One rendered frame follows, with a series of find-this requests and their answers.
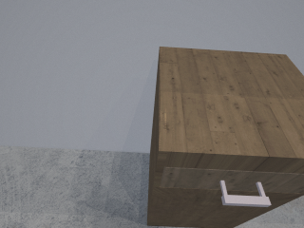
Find handle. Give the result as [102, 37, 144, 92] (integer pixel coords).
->
[219, 180, 272, 207]

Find cabinet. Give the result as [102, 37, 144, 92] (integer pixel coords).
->
[146, 47, 304, 228]

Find drawer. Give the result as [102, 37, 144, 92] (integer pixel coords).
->
[161, 166, 304, 194]

